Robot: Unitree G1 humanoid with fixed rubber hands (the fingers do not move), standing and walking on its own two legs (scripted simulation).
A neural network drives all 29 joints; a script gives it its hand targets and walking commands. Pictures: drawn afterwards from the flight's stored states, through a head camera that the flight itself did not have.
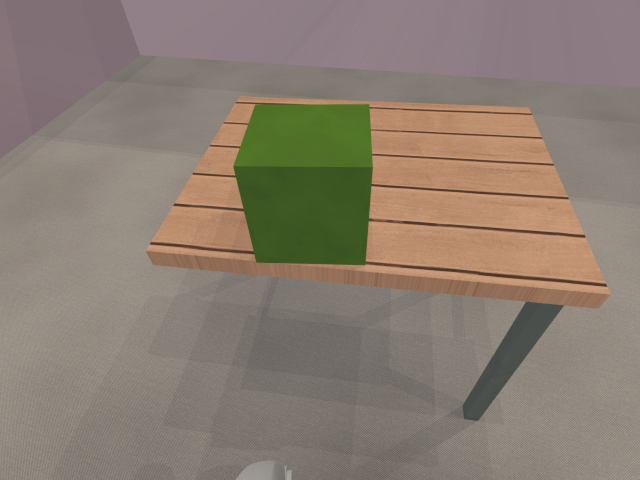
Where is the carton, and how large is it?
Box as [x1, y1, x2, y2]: [233, 104, 372, 264]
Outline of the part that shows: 255,105 233,166 256,262 364,264 372,171 368,104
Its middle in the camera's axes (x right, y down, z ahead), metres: -0.02 -0.09 +0.67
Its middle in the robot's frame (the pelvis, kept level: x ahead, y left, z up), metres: +0.58 +0.01 +0.05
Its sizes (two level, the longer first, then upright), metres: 0.194 0.176 0.210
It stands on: a table, 0.69 m high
